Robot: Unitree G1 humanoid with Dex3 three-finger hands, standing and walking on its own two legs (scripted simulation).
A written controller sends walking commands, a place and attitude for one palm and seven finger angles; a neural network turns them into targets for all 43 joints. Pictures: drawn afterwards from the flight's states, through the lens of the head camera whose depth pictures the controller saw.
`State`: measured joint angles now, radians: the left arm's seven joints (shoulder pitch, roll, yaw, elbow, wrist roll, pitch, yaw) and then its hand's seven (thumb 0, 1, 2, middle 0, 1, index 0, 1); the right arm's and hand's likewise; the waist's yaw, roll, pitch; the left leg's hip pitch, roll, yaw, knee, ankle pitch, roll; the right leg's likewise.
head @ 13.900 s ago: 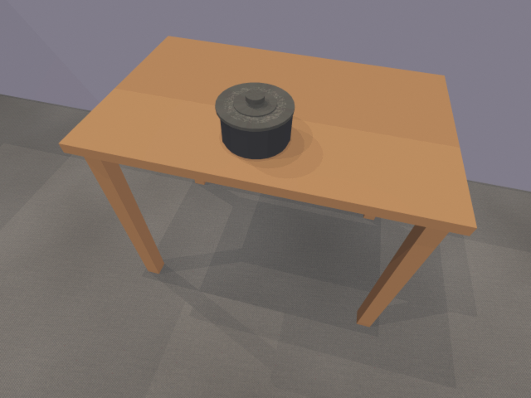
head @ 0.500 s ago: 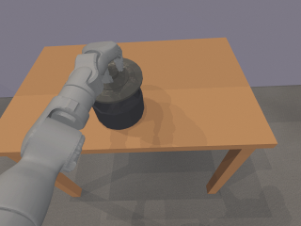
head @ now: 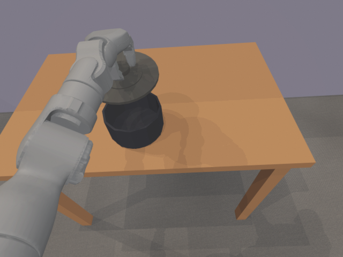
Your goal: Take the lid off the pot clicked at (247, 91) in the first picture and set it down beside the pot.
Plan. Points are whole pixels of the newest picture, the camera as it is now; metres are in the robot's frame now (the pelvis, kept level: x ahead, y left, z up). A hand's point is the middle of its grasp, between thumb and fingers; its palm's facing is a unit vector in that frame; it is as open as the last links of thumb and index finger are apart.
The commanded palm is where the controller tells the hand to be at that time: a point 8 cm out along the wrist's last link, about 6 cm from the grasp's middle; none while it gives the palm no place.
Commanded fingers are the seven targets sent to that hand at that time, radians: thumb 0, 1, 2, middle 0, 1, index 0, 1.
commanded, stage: lift the lid straight up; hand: left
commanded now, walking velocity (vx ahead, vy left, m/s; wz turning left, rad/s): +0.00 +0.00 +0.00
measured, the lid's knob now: (120, 68) +0.53 +0.09 +0.16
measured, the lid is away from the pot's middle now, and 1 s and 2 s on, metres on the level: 0.01 0.06 0.18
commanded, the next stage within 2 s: move the lid sideways beside the pot in 0.52 s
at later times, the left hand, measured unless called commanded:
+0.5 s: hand (107, 56) +0.50 +0.10 +0.22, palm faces -0.28 -0.03 -0.96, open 7.4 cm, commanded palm +0.50 +0.10 +0.28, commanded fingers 0.00 0.75 0.85 -0.89 -1.07 -0.85 -1.05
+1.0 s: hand (85, 60) +0.50 +0.15 +0.22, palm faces -0.28 -0.03 -0.96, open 7.4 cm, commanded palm +0.49 +0.15 +0.28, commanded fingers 0.00 0.75 0.85 -0.89 -1.07 -0.85 -1.05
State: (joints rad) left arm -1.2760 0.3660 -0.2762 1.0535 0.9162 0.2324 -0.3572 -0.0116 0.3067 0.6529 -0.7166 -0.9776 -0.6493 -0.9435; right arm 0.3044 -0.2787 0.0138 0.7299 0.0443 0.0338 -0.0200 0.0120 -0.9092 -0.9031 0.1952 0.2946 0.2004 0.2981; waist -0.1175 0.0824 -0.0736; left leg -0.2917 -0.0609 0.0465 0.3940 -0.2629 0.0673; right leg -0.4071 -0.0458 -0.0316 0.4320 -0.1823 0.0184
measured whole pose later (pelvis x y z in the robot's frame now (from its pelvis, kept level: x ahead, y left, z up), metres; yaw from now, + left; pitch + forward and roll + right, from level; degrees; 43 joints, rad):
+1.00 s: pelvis +0.00 +0.00 +0.00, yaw +0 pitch +8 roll +0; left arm -1.28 0.49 -0.25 1.00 0.94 0.19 -0.46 -0.02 0.31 0.65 -0.72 -0.98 -0.65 -0.94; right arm 0.30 -0.28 0.01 0.70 0.05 0.05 -0.03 0.01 -0.91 -0.90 0.20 0.29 0.20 0.30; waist -0.11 0.07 -0.06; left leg -0.27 -0.06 0.04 0.38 -0.25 0.07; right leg -0.37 -0.05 -0.04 0.39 -0.17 0.02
